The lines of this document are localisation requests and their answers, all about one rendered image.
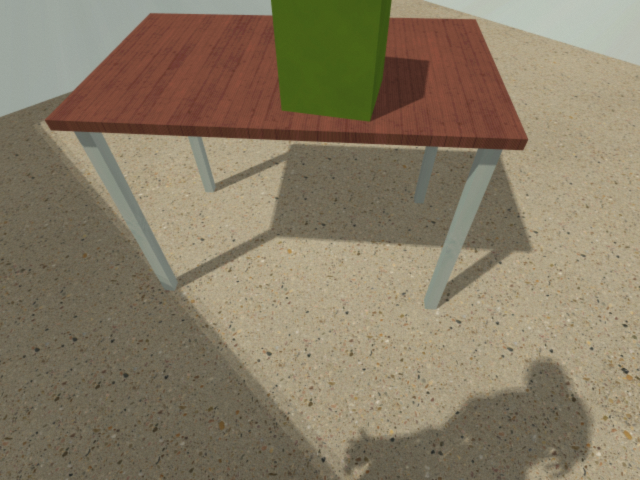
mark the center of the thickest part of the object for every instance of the carton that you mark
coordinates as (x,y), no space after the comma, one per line
(330,55)

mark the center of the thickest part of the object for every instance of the table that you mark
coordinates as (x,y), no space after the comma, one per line
(213,75)

